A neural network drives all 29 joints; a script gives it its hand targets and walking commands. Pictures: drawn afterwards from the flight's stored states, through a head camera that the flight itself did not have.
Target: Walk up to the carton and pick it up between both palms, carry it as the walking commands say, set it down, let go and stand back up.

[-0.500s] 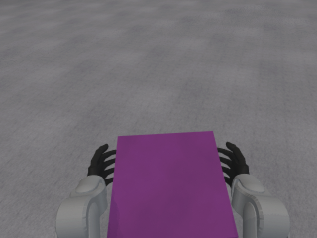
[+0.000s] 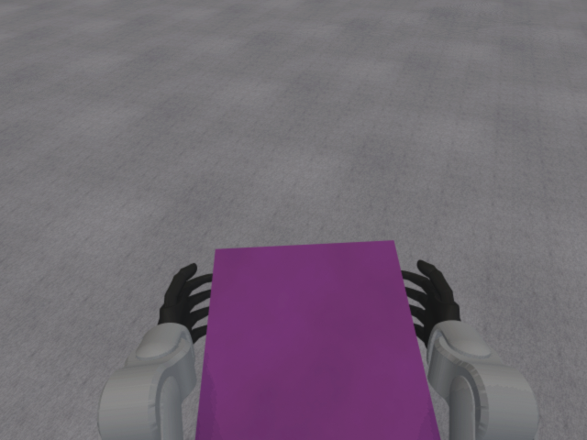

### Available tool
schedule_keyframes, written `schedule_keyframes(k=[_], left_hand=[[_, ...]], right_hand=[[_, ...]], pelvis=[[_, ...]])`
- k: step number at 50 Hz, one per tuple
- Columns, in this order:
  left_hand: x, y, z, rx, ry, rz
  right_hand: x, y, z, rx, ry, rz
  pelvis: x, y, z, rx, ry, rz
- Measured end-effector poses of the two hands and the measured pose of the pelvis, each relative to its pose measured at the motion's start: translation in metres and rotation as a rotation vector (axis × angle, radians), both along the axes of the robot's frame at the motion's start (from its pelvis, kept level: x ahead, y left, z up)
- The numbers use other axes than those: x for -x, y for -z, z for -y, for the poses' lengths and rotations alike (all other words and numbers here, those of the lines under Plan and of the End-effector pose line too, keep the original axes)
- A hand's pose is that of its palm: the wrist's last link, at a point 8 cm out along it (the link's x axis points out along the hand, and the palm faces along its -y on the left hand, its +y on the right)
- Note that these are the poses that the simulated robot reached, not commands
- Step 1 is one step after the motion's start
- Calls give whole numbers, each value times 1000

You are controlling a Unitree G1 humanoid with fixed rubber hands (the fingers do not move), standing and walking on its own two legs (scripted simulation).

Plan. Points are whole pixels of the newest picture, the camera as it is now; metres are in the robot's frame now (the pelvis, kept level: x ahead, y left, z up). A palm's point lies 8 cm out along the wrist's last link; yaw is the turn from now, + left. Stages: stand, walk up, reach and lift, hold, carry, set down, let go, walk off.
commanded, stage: carry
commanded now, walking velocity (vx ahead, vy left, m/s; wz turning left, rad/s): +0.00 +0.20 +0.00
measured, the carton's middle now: (309, 360) +0.23 +0.00 +0.02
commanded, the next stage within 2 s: none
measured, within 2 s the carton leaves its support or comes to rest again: neither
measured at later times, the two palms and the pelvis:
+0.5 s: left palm (58, 373) +0.18 +0.27 +0.09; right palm (339, 360) +0.19 -0.03 +0.10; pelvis -0.04 +0.11 +0.00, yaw +0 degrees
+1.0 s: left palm (42, 395) +0.16 +0.27 +0.11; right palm (345, 391) +0.16 -0.03 +0.11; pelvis -0.07 +0.12 +0.01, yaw +0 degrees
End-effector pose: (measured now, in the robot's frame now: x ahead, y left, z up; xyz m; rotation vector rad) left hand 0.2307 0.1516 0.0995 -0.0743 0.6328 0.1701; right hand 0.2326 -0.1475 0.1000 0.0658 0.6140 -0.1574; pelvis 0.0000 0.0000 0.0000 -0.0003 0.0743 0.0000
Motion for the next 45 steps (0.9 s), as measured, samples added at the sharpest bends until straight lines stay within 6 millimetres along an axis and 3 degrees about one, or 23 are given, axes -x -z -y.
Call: schedule_keyframes(k=[4, 8, 15, 19, 23, 29, 37, 45], left_hand=[[1, -1, -4, -34, 23, 15], [12, 2, -20, -39, 24, -30], [22, -3, -65, -15, 2, 11], [30, 9, -98, 9, -17, -5], [43, 9, -115, 28, -23, -33], [50, -4, -118, 12, 2, 0], [63, -8, -110, -20, 41, -9], [71, -9, -114, -16, 23, -8]], right_hand=[[7, 8, -4, -28, 21, 16], [17, 10, -20, -37, 24, -29], [18, -4, -65, -13, 1, 14], [22, 2, -98, 15, -20, -5], [34, 0, -115, 27, -24, -33], [50, -10, -119, 22, 0, -1], [73, -5, -110, -11, 35, -9], [75, -9, -114, -4, 15, -9]], pelvis=[[5, 7, -12, -12, 13, 4], [9, 0, -28, -11, 4, 14], [19, -1, -67, -20, -6, 22], [28, 6, -93, -13, -11, 24], [37, -1, -107, 11, -5, 23], [50, -5, -117, 13, 4, 13], [65, -5, -119, 6, 9, 39], [73, -6, -118, 7, 4, 55]])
